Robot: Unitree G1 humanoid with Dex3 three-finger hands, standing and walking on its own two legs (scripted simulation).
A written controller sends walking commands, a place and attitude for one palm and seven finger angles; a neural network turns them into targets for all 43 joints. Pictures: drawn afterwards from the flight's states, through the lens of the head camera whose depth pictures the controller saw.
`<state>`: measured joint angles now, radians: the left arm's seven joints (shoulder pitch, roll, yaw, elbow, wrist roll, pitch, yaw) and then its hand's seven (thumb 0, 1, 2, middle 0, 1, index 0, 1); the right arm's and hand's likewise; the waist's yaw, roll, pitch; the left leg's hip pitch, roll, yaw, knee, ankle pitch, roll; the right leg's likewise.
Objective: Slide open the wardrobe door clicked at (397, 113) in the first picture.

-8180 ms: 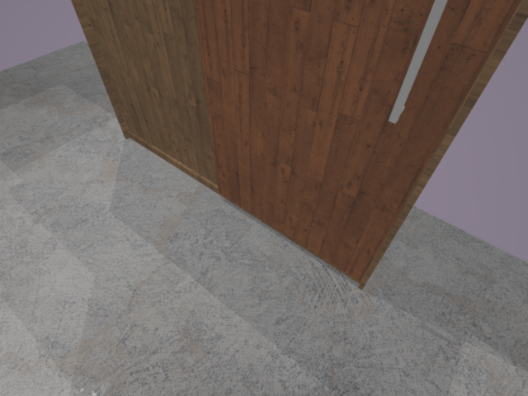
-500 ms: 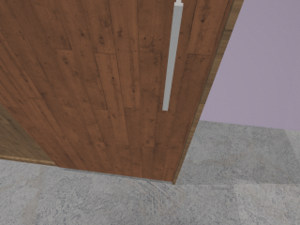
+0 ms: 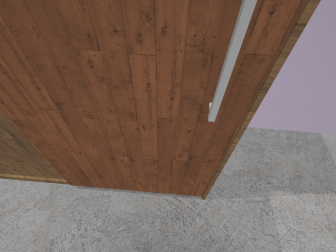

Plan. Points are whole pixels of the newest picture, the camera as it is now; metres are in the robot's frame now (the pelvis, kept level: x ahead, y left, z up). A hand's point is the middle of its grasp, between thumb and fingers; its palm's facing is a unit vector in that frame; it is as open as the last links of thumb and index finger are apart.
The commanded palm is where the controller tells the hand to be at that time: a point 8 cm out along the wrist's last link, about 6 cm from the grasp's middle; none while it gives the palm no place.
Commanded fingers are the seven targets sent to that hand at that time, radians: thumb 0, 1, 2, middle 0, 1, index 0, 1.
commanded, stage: shuffle to correct the standing spot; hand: right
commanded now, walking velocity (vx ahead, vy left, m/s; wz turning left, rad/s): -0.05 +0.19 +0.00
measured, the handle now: (225, 68) +0.45 -0.07 +0.20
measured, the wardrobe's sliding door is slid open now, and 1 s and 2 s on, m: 0.00 0.00 0.00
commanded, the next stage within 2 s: come to a stop and stand still in 0.18 s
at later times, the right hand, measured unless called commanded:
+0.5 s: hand out of the picture +0.02 -0.09 -0.16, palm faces +0.03 +0.98 -0.21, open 7.4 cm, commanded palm none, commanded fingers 0.00 -0.90 -0.90 0.20 0.30 0.20 0.30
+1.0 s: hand out of the picture -0.03 -0.14 -0.17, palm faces +0.08 +0.96 -0.27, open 7.4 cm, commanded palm none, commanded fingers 0.00 -0.90 -0.90 0.20 0.30 0.20 0.30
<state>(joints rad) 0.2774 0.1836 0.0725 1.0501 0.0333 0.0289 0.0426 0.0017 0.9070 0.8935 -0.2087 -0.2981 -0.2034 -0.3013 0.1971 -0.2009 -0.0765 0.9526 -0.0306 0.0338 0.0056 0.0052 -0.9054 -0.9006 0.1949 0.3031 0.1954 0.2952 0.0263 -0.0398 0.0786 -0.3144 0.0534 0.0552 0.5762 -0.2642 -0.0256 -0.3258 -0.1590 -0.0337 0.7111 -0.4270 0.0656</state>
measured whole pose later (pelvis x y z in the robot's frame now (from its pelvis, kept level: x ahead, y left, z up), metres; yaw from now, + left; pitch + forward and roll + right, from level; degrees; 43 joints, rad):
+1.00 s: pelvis -0.04 +0.06 +0.00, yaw -1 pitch -1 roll +0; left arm 0.20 0.20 0.03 0.89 0.03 0.01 0.01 0.00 0.91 0.89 -0.20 -0.30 -0.20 -0.30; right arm 0.30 -0.21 -0.03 1.02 -0.03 0.03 -0.05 0.01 -0.90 -0.90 0.20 0.30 0.20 0.30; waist -0.04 0.00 0.04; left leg -0.31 0.08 0.01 0.70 -0.43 0.00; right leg -0.28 -0.01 -0.07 0.65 -0.36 -0.03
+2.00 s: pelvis -0.02 +0.08 +0.02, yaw +1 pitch +0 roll -1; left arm 0.26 0.17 -0.01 1.09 0.01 -0.02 0.03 0.01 0.92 0.89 -0.20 -0.30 -0.20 -0.30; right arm 0.29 -0.14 0.02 1.10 -0.02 -0.01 -0.03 0.01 -0.91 -0.90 0.20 0.30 0.20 0.30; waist -0.01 -0.01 0.03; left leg -0.19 0.00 0.01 0.46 -0.26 0.02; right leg -0.15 -0.02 -0.09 0.40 -0.24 0.00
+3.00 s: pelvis -0.03 +0.10 +0.02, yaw +0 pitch -1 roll +0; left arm 0.30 0.13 -0.01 1.13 0.02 -0.02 0.03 0.00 0.91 0.89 -0.20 -0.30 -0.20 -0.30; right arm 0.29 -0.14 0.00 1.11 -0.01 -0.01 -0.03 0.01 -0.91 -0.90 0.20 0.30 0.20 0.30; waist -0.01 0.00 0.04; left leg -0.17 -0.03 0.04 0.42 -0.24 0.05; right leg -0.15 -0.05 -0.06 0.40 -0.23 0.03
